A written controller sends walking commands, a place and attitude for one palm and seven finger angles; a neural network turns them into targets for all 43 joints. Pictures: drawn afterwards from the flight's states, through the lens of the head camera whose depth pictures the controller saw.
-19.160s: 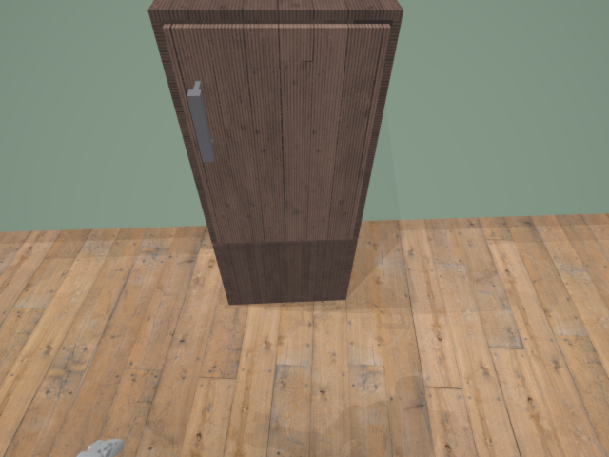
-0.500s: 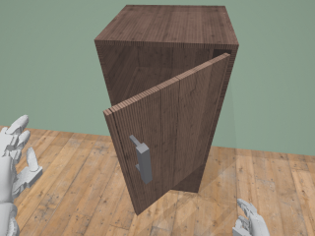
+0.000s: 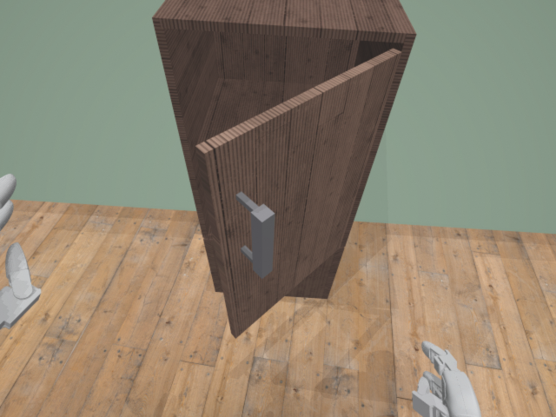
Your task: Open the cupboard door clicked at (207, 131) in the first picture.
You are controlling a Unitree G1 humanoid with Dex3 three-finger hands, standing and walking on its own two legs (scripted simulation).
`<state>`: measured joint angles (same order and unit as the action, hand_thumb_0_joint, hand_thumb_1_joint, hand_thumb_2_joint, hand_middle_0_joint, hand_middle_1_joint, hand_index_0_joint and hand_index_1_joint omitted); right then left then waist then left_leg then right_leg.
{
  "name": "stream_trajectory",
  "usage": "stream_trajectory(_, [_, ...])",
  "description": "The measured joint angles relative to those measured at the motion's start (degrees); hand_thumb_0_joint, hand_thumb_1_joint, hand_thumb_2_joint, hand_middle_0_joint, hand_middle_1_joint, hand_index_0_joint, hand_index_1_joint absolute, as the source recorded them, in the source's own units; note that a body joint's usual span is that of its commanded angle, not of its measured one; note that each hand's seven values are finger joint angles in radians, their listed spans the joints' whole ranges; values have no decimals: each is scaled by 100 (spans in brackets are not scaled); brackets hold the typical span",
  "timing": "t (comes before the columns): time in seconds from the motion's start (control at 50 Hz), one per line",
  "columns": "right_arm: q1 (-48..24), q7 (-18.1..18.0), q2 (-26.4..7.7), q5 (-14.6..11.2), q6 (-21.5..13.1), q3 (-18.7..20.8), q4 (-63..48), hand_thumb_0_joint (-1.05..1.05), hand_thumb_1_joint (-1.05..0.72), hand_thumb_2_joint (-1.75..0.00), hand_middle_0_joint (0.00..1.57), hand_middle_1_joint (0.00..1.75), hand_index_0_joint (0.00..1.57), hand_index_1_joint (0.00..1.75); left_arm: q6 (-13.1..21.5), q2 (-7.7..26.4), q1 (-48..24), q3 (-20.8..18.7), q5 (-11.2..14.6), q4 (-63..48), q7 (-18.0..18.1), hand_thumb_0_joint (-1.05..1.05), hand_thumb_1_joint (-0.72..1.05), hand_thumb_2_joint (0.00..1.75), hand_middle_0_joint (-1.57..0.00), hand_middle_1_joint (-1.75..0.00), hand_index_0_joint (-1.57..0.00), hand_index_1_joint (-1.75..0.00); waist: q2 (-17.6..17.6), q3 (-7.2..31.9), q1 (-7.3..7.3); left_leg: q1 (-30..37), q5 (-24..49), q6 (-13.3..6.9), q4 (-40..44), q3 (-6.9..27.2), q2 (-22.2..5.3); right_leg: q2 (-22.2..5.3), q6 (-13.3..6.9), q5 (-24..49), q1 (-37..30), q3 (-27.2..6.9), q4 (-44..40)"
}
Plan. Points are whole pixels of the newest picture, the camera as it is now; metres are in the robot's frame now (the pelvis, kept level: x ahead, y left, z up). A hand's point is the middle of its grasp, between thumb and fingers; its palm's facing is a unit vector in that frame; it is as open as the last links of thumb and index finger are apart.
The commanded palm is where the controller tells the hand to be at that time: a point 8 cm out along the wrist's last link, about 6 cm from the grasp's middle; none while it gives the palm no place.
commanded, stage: step back with the hand held close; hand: left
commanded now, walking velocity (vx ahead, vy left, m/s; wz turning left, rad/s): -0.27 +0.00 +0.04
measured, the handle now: (253, 236) +0.36 +0.06 +0.05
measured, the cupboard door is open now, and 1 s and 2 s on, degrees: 46 46 46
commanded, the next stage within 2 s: stop stepping back and stand still in 0.58 s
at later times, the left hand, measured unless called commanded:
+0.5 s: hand out of the picture +0.11 +0.30 +0.18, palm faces +0.50 -0.78 -0.39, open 7.4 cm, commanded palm +0.05 +0.32 +0.18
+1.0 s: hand out of the picture +0.00 +0.26 +0.18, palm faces +0.29 -0.82 -0.50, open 7.4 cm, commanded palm -0.05 +0.31 +0.18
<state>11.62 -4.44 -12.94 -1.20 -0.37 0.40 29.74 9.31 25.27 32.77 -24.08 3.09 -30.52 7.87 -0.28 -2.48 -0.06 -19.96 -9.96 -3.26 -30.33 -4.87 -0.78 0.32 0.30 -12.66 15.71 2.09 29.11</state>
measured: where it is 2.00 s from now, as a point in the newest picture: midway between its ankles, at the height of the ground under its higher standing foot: outside the picture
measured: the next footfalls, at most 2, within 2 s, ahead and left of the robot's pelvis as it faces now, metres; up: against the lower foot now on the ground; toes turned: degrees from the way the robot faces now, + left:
right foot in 0.64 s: -0.18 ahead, -0.07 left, +0.00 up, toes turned -7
left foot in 0.76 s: +0.00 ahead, +0.08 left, +0.00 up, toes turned -4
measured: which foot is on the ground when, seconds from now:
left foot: down 0.00-0.62, up 0.64-0.74, down 0.76-0.96, up 0.98-1.00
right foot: down 0.00-0.30, up 0.32-0.62, down 0.64-1.00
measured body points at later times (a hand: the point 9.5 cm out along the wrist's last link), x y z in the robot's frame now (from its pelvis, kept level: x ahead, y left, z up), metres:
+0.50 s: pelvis -0.08 +0.02 +0.00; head -0.07 +0.06 +0.45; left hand +0.08 +0.34 +0.20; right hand +0.10 -0.19 -0.07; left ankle +0.06 +0.09 -0.73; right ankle -0.16 -0.12 -0.66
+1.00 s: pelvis -0.21 +0.02 +0.00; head -0.21 +0.05 +0.45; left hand -0.02 +0.31 +0.20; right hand -0.09 -0.23 -0.07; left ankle -0.06 +0.10 -0.71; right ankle -0.22 -0.06 -0.73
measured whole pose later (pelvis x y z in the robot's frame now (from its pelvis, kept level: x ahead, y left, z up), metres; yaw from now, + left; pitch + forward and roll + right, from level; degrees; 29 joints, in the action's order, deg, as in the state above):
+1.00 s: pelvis -0.21 +0.02 +0.00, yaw -4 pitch -1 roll -1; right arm 15.5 -2.7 -11.0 0.9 -6.1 0.2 35.0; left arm 10.0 27.2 37.1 -25.9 3.4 -34.0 7.3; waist 2.2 0.1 -2.4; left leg -27.8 -15.2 0.8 -34.2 -0.8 2.1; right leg 3.6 -3.4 -19.8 11.3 3.0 27.4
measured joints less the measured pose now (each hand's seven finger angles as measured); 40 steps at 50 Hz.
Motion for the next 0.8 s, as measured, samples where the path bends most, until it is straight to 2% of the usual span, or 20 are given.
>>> stream_trajectory(0.1, [128, 16, 72, 33, -195, -33, 53, 2, -90, -90, 20, 30, 20, 30, 104, -119, -125, -66, -102, 92, 21, 2, 89, 90, -22, -30, -22, -30, -68, -54, -18, -280, 20, -60, -267, 118, 74, 73, 11, -62, 240, -103, 332])
stream_trajectory(0.16, [180, 43, 103, 61, -262, -41, 160, 2, -90, -90, 20, 30, 20, 30, 135, -236, -155, -51, -127, 87, 27, 2, 89, 90, -21, -30, -22, -30, -96, -60, 5, -450, -221, -47, -462, 180, 112, 100, -33, -50, 332, -131, 412])
stream_trajectory(0.26, [157, 100, 70, 103, -318, -34, 402, 2, -90, -90, 20, 30, 20, 30, 221, -393, -83, 83, -117, -164, 136, 2, 89, 90, -21, -30, -22, -30, -45, -55, 109, -666, -931, 202, -870, 295, 196, 63, 25, 71, 459, -156, 440])
stream_trajectory(0.28, [140, 94, 62, 104, -317, -30, 439, 2, -90, -90, 20, 30, 20, 30, 228, -380, -121, 103, -114, -209, 152, 2, 89, 90, -21, -30, -22, -30, -13, -77, 101, -656, -795, 187, -834, 291, 213, 44, 52, 72, 478, -160, 487])
stream_trajectory(0.32, [107, 57, 40, 106, -324, -28, 447, 2, -90, -90, 20, 30, 20, 30, 253, -321, -238, 91, -114, -246, 163, 2, 89, 90, -21, -30, -22, -30, 10, -120, 95, -646, -248, 6, -700, 247, 200, 56, 82, -155, 575, -183, 683])
stream_trajectory(0.36, [55, 24, 65, 145, -406, 12, 452, 2, -90, -90, 20, 30, 20, 30, 287, -223, -393, -5, -139, -185, 156, 2, 89, 90, -22, -30, -22, -30, -89, -157, 43, -653, 333, -207, -543, 270, 103, 268, 80, -862, 799, -307, 1667])
stream_trajectory(0.4, [-1, 65, 182, 169, -492, 54, 517, 2, -90, -90, 20, 30, 20, 30, 336, -81, -505, -144, -121, -85, 156, 2, 89, 90, -22, -30, -22, -30, -100, -138, 4, -643, 476, -229, -357, 326, 61, 447, 48, -1274, 904, -416, 2719])
stream_trajectory(0.44, [-33, 148, 290, 175, -548, 39, 568, 2, -91, -90, 20, 30, 20, 30, 339, -23, -486, -244, -63, -64, 183, 2, 89, 90, -22, -30, -22, -30, -72, -24, 17, -623, 619, -196, -40, 318, -4, 500, 27, -1469, 794, -371, 3135])
stream_trajectory(0.5, [-57, 238, 383, 180, -609, -27, 576, 2, -90, -90, 20, 30, 20, 30, 297, -90, -359, -208, 18, -136, 213, 2, 89, 90, -21, -30, -21, -30, -70, 192, 65, -616, 991, -133, 522, 255, -124, 455, -27, -1710, 301, -163, 2754])
stream_trajectory(0.56, [-102, 296, 425, 205, -650, -89, 552, 2, -90, -90, 20, 30, 20, 30, 255, -151, -306, -32, 89, -180, 163, 2, 89, 90, -21, -30, -21, -30, -70, 383, 106, -661, 1349, -32, 1069, 195, -181, 436, -148, -1926, -404, 47, 1556])
stream_trajectory(0.6, [-179, 326, 441, 234, -647, -124, 503, 1, -90, -90, 20, 30, 20, 30, 273, -94, -273, 7, 146, -208, 105, 2, 89, 90, -21, -30, -21, -30, -5, 444, 144, -778, 1567, 88, 1258, 93, -171, 377, -271, -1711, -920, 121, 347])
stream_trajectory(0.62, [-256, 337, 462, 235, -630, -157, 463, 1, -90, -90, 20, 30, 20, 30, 312, 2, -250, -51, 166, -255, 86, 2, 89, 90, -21, -30, -21, -30, 158, 438, 213, -947, 1456, 182, 1098, -49, -114, 232, -374, -1464, -1099, 15, -244])
stream_trajectory(0.64, [-373, 332, 437, 236, -610, -184, 463, 1, -90, -90, 20, 30, 20, 30, 377, 36, -268, -82, 168, -272, 64, 2, 89, 90, -21, -30, -21, -30, 227, 367, 297, -1176, 1076, 294, 691, -102, -101, 133, -396, -951, -1087, -107, -507])
stream_trajectory(0.66, [-461, 303, 365, 258, -588, -186, 555, 1, -90, -90, 20, 30, 20, 30, 427, -28, -327, -3, 138, -224, 29, 2, 89, 90, -21, -30, -21, -30, 89, 258, 315, -1298, 480, 392, 187, 45, -146, 211, -290, -810, -1048, -136, -387])
stream_trajectory(0.7, [-384, 250, 314, 215, -528, -165, 722, 1, -90, -90, 20, 30, 20, 30, 409, -46, -365, 149, 93, -183, -59, 2, 89, 90, -21, -30, -21, -30, 44, 237, 280, -1315, -341, 479, -760, 301, -12, 220, -72, -952, -1058, -186, -181])
stream_trajectory(0.72, [-290, 215, 313, 177, -481, -177, 756, 1, -90, -90, 20, 30, 20, 30, 375, -21, -333, 156, 73, -207, -97, 2, 89, 90, -21, -30, -21, -30, 118, 278, 250, -1180, -444, 479, -957, 321, 59, 177, -5, -1038, -1058, -227, -102])
stream_trajectory(0.74, [-188, 173, 300, 142, -441, -201, 745, 1, -90, -90, 20, 30, 20, 30, 334, 8, -288, 121, 69, -243, -119, 2, 89, 90, -21, -30, -22, -30, 190, 320, 205, -939, -246, 457, -855, 326, 112, 138, 40, -1117, -1029, -264, 15])
stream_trajectory(0.76, [-92, 131, 243, 117, -434, -211, 690, 1, -90, -90, 20, 30, 20, 30, 284, 23, -254, 69, 81, -281, -129, 2, 89, 90, -22, -30, -22, -30, 165, 357, 156, -638, 201, 357, -518, 396, 107, 155, 74, -1188, -928, -232, 242])
stream_trajectory(0.8, [-81, 76, 253, 96, -510, -131, 710, 1, -90, -90, 20, 30, 20, 30, 228, 112, -448, -37, 122, -144, -122, 2, 89, 90, -22, -30, -22, -30, 305, 217, 9, -520, 331, 10, -309, 359, 244, 92, 60, -1451, -597, -330, 938])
